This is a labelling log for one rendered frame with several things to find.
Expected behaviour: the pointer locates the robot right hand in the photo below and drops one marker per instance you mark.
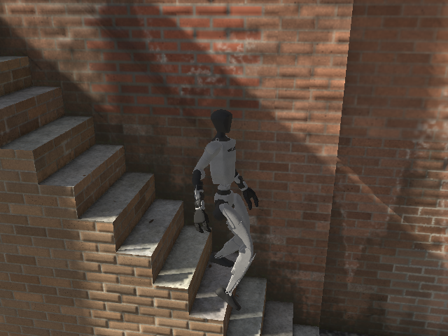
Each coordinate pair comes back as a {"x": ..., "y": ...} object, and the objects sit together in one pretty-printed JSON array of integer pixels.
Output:
[{"x": 201, "y": 217}]

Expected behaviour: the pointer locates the humanoid robot head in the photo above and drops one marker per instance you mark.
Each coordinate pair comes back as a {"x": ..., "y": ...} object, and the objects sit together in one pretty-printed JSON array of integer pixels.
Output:
[{"x": 221, "y": 120}]

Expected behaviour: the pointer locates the robot left hand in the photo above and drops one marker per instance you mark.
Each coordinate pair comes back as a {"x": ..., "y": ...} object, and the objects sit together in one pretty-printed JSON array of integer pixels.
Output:
[{"x": 248, "y": 194}]

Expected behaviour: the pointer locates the left robot forearm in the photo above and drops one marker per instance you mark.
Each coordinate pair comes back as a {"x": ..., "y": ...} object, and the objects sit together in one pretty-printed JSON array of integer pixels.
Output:
[{"x": 239, "y": 181}]

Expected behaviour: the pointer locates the robot right upper arm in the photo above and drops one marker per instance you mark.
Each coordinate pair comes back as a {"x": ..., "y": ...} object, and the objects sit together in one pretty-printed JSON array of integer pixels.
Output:
[{"x": 211, "y": 150}]

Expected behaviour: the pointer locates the right robot foot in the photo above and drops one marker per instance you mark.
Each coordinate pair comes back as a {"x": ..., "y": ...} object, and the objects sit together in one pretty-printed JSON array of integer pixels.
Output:
[{"x": 229, "y": 299}]

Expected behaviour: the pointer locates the right robot forearm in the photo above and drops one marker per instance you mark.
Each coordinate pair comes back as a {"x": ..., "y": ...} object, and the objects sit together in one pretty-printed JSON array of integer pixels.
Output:
[{"x": 196, "y": 176}]

